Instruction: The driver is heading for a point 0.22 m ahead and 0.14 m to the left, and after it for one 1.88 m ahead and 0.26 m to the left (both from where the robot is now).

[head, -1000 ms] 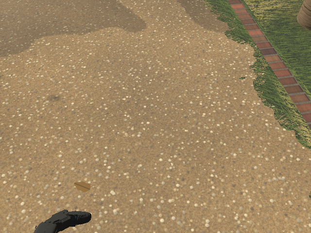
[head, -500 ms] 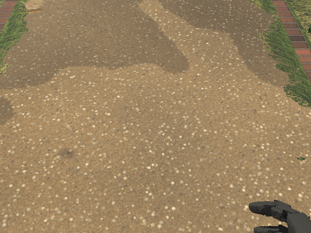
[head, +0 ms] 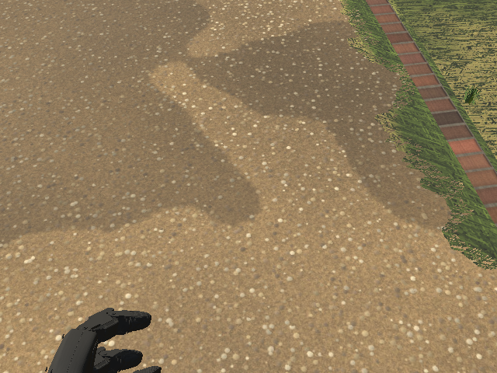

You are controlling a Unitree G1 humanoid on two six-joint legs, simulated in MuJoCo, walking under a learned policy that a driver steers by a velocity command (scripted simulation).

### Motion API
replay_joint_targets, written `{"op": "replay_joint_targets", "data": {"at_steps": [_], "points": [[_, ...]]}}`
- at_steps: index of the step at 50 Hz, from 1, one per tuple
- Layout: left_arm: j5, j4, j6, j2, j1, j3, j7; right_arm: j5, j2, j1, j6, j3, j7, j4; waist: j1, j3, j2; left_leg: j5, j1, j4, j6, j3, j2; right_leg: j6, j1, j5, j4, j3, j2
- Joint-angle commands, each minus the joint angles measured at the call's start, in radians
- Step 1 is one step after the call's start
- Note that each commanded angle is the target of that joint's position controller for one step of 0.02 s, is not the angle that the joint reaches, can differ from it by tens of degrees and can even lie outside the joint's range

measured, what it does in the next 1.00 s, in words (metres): walks ahead, turning left: right foot, then left foot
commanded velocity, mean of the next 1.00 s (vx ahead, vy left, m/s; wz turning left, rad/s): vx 0.26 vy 0.00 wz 0.44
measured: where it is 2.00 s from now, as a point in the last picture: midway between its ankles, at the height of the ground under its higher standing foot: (255, 357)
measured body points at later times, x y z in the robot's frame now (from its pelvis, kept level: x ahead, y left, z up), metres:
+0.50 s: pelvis +0.35 +0.02 +0.00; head +0.38 +0.05 +0.44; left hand +0.43 +0.33 -0.11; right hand +0.58 -0.21 -0.09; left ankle +0.45 +0.10 -0.71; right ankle +0.25 -0.14 -0.62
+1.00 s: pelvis +0.48 -0.01 +0.01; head +0.50 -0.01 +0.46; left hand +0.44 +0.30 -0.09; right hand +0.77 -0.13 -0.07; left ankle +0.45 +0.10 -0.71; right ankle +0.52 -0.11 -0.71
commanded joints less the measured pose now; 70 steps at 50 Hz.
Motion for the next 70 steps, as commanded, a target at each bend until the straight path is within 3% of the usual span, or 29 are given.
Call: {"op": "replay_joint_targets", "data": {"at_steps": [1, 2, 3, 5, 7, 8, 9, 12, 17, 21, 22, 23, 24, 26, 27, 32, 36, 40, 43, 47, 48, 50, 51, 52, 54, 60, 68, 69, 70], "points": [[0.018, 0.094, -0.003, 0.249, 0.556, 0.098, 0.053, -0.025, -0.210, -0.090, 0.011, -0.041, -0.023, -0.080, 0.345, -0.281, 0.078, 0.975, -0.438, 0.776, 0.083, -0.033, 0.176, -0.027, 0.794, -0.292, 0.067, 0.137, -0.074], [0.068, 0.090, -0.012, 0.347, 0.565, 0.124, 0.056, 0.026, 0.008, 0.084, 0.008, 0.003, -0.008, -0.118, 0.193, -0.444, -0.242, 0.048, -0.806, 1.217, 0.050, -0.025, 0.015, -0.125, 1.084, -0.430, -0.016, 0.645, -0.438], [0.036, 0.077, -0.006, 0.279, 0.530, 0.119, 0.039, 0.046, -0.106, 0.039, 0.007, -0.018, -0.021, -0.115, 0.216, -0.510, -0.175, -0.038, -0.903, 1.356, 0.058, -0.097, -0.009, -0.149, 1.061, -0.319, -0.179, 0.871, -0.463], [0.023, 0.078, -0.026, 0.145, 0.375, 0.089, 0.033, 0.026, -0.126, -0.163, 0.020, -0.028, -0.031, -0.153, 0.167, -0.177, 0.006, 0.087, -0.953, 1.275, 0.040, -0.074, 0.090, -0.095, 0.740, 0.240, -0.138, 0.439, -0.378], [0.001, 0.110, -0.032, 0.086, 0.378, 0.073, 0.042, -0.001, -0.088, -0.156, 0.056, -0.035, -0.014, -0.155, 0.109, -0.092, -0.046, 0.079, -0.883, 1.188, 0.015, -0.067, 0.123, -0.036, 0.559, 0.449, -0.171, 0.200, -0.306], [-0.028, 0.084, -0.047, 0.058, 0.257, 0.075, 0.035, 0.079, -0.085, -0.158, 0.066, -0.055, -0.016, -0.169, 0.083, -0.107, -0.143, 0.076, -0.866, 1.180, 0.002, -0.103, 0.169, -0.027, 0.547, 0.442, -0.182, 0.118, -0.262], [-0.036, 0.080, -0.054, 0.058, 0.214, 0.075, 0.036, 0.091, -0.091, -0.174, 0.083, -0.057, -0.015, -0.185, 0.063, -0.092, -0.138, 0.077, -0.867, 1.131, -0.007, -0.088, 0.178, -0.028, 0.504, 0.408, -0.214, 0.076, -0.254], [-0.035, 0.065, -0.047, 0.124, 0.099, 0.095, 0.063, 0.049, -0.040, -0.272, 0.098, -0.044, -0.007, -0.260, 0.023, 0.019, -0.094, 0.200, -0.835, 0.843, -0.036, -0.003, 0.172, -0.028, 0.317, 0.412, -0.293, -0.079, -0.219], [-0.077, 0.049, -0.012, 0.202, 0.124, 0.120, 0.098, 0.024, -0.103, -0.278, 0.099, -0.066, 0.050, -0.284, 0.035, -0.096, -0.069, 0.507, -0.665, 0.544, -0.003, 0.111, 0.068, 0.001, 0.467, 0.529, -0.130, -0.186, -0.194], [-0.088, 0.016, 0.030, 0.199, 0.068, 0.124, 0.083, 0.029, -0.252, -0.030, 0.113, -0.141, 0.033, -0.260, -0.116, -0.180, -0.005, 0.474, -0.349, 0.404, 0.111, 0.090, -0.007, 0.093, 0.423, 0.424, 0.409, -0.165, -0.173], [-0.041, 0.006, 0.033, 0.073, 0.121, 0.093, 0.065, 0.033, -0.295, -0.109, 0.107, -0.141, 0.015, -0.263, -0.007, -0.077, 0.289, 0.933, -0.312, 0.369, 0.151, -0.125, 0.088, 0.142, 0.220, -0.543, 0.699, -0.148, -0.008], [-0.025, -0.013, 0.023, 0.071, 0.283, 0.087, 0.052, -0.020, -0.346, -0.226, 0.087, -0.133, 0.020, -0.358, 0.127, -0.234, 0.347, 1.079, -0.120, 0.361, 0.411, -0.639, 0.295, 0.198, -0.057, -0.777, 1.021, 0.036, 0.155], [-0.038, -0.024, 0.007, 0.167, 0.274, 0.096, 0.042, -0.023, -0.339, -0.273, 0.075, -0.135, 0.037, -0.418, 0.081, -0.407, 0.207, 0.713, -0.071, 0.208, 0.450, -0.814, 0.374, 0.172, -0.098, -0.684, 1.048, 0.220, 0.125], [-0.035, -0.047, 0.007, 0.190, 0.125, 0.106, 0.056, 0.031, -0.253, -0.356, 0.072, -0.114, 0.030, -0.441, 0.103, -0.214, -0.036, 0.406, -0.280, 0.163, 0.323, -0.679, 0.289, 0.150, -0.118, -0.528, 0.890, 0.229, 0.059], [-0.022, -0.048, 0.019, 0.185, 0.114, 0.107, 0.065, 0.037, -0.230, -0.372, 0.075, -0.105, 0.018, -0.449, 0.120, -0.190, -0.043, 0.446, -0.378, 0.173, 0.296, -0.627, 0.263, 0.151, -0.070, -0.497, 0.819, 0.239, 0.040], [-0.025, -0.035, 0.054, 0.113, 0.117, 0.099, 0.067, 0.013, -0.216, -0.326, 0.111, -0.101, -0.038, -0.468, 0.108, -0.222, 0.006, 0.822, -0.505, 0.250, 0.228, -0.383, 0.173, 0.190, 0.062, -0.411, 0.590, 0.168, 0.031], [-0.039, -0.022, 0.079, 0.108, 0.127, 0.095, 0.078, -0.001, -0.161, -0.359, 0.141, -0.075, -0.057, -0.483, 0.094, -0.240, 0.074, 0.603, -0.512, 0.255, 0.183, -0.336, 0.167, 0.216, 0.075, -0.313, 0.512, 0.150, -0.007], [-0.039, -0.016, 0.077, 0.091, 0.128, 0.084, 0.070, -0.037, -0.080, -0.375, 0.133, -0.032, -0.035, -0.451, 0.067, -0.175, 0.133, 0.353, -0.593, 0.219, 0.163, -0.277, 0.176, 0.195, 0.227, -0.279, 0.338, 0.125, -0.047], [-0.059, -0.049, 0.066, 0.172, 0.107, 0.106, 0.058, -0.032, -0.167, -0.370, 0.135, -0.058, -0.033, -0.438, 0.042, -0.101, 0.161, 0.407, -0.515, 0.240, 0.193, -0.324, 0.243, 0.169, 0.162, -0.390, 0.287, 0.093, -0.025], [-0.061, -0.028, 0.056, 0.155, 0.223, 0.109, 0.029, 0.006, -0.161, -0.411, 0.149, -0.064, -0.055, -0.440, 0.096, -0.126, 0.133, 0.625, -0.414, 0.353, 0.155, -0.283, 0.261, 0.124, 0.221, -0.305, 0.076, 0.053, 0.006], [-0.053, -0.024, 0.055, 0.165, 0.245, 0.113, 0.025, 0.018, -0.156, -0.409, 0.147, -0.067, -0.059, -0.439, 0.107, -0.114, 0.100, 0.572, -0.432, 0.405, 0.107, -0.239, 0.221, 0.094, 0.260, -0.158, -0.040, 0.090, 0.000], [-0.044, -0.041, 0.052, 0.317, 0.274, 0.158, 0.032, -0.023, -0.136, -0.469, 0.127, -0.074, -0.060, -0.500, 0.078, -0.064, -0.239, 0.085, -0.769, 0.719, -0.059, -0.018, -0.053, -0.113, 0.419, 0.387, -0.121, 0.551, -0.261], [-0.018, -0.037, 0.050, 0.294, 0.368, 0.158, 0.038, -0.025, -0.134, -0.550, 0.114, -0.072, -0.058, -0.521, 0.167, -0.101, -0.271, -0.237, -0.953, 0.919, -0.086, -0.075, -0.103, -0.226, 0.542, 0.425, -0.172, 0.704, -0.333], [-0.012, -0.034, 0.044, 0.276, 0.377, 0.156, 0.045, -0.006, -0.127, -0.534, 0.109, -0.075, -0.052, -0.509, 0.151, -0.138, -0.179, -0.226, -0.990, 1.040, -0.086, -0.138, -0.069, -0.204, 0.595, 0.388, -0.147, 0.656, -0.300], [-0.050, -0.063, 0.055, 0.249, 0.295, 0.158, 0.063, 0.004, -0.105, -0.518, 0.118, -0.072, -0.047, -0.478, 0.114, -0.138, -0.081, -0.106, -1.008, 1.052, -0.104, -0.153, -0.033, -0.115, 0.596, 0.354, -0.103, 0.527, -0.206], [-0.062, -0.103, 0.113, 0.244, 0.281, 0.173, 0.095, 0.018, -0.070, -0.560, 0.096, -0.064, -0.031, -0.468, 0.119, -0.177, -0.127, 0.046, -0.877, 0.697, -0.133, -0.129, -0.060, -0.066, 0.568, 0.218, -0.093, 0.527, -0.106], [-0.080, -0.164, 0.127, 0.231, 0.194, 0.172, 0.082, 0.028, -0.153, -0.430, 0.067, -0.099, -0.013, -0.395, 0.078, -0.165, -0.182, 0.282, -0.480, 0.191, -0.089, -0.139, -0.007, 0.002, 0.365, -0.093, -0.041, 0.639, -0.006], [-0.068, -0.159, 0.130, 0.178, 0.256, 0.155, 0.080, 0.016, -0.192, -0.424, 0.072, -0.108, -0.018, -0.400, 0.111, -0.210, -0.052, 0.309, -0.339, 0.173, -0.020, -0.274, 0.163, 0.043, 0.261, -0.420, 0.101, 0.558, 0.064], [-0.064, -0.177, 0.125, 0.148, 0.309, 0.145, 0.074, -0.017, -0.250, -0.457, 0.084, -0.110, -0.021, -0.417, 0.169, -0.183, 0.235, 0.470, -0.295, 0.158, 0.124, -0.523, 0.372, 0.094, 0.051, -0.695, 0.314, 0.355, 0.210]]}}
